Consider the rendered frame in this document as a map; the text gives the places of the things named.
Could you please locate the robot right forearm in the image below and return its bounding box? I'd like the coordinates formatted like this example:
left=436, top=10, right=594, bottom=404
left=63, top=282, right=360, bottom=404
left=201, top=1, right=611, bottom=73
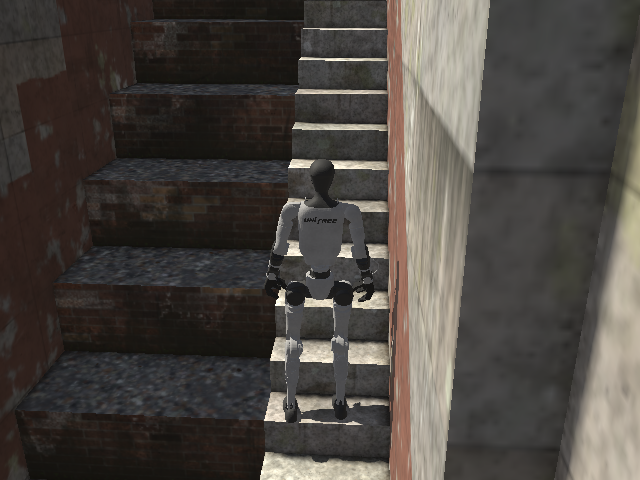
left=356, top=244, right=373, bottom=284

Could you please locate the right robot foot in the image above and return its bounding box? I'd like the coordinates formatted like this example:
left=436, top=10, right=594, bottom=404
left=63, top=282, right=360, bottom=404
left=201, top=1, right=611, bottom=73
left=332, top=393, right=347, bottom=420

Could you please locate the left robot upper arm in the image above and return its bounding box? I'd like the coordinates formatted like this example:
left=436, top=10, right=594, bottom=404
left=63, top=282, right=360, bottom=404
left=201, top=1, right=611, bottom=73
left=273, top=202, right=301, bottom=256

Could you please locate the left robot hand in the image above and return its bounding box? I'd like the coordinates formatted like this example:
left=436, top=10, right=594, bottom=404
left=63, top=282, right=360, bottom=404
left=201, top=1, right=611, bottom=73
left=264, top=277, right=287, bottom=299

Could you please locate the right robot hand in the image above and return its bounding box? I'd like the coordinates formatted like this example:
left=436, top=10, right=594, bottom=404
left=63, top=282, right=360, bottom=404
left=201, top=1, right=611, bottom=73
left=352, top=281, right=375, bottom=302

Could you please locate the robot right thigh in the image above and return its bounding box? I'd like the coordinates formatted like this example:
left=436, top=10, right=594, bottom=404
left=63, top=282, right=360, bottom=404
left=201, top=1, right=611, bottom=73
left=331, top=280, right=354, bottom=355

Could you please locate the right robot upper arm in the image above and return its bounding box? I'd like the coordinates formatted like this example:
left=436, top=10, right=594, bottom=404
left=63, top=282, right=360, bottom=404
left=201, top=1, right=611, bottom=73
left=342, top=203, right=367, bottom=259

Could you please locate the robot left forearm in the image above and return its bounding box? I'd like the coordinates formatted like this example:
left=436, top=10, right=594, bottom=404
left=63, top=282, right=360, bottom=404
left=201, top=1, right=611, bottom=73
left=266, top=240, right=284, bottom=280

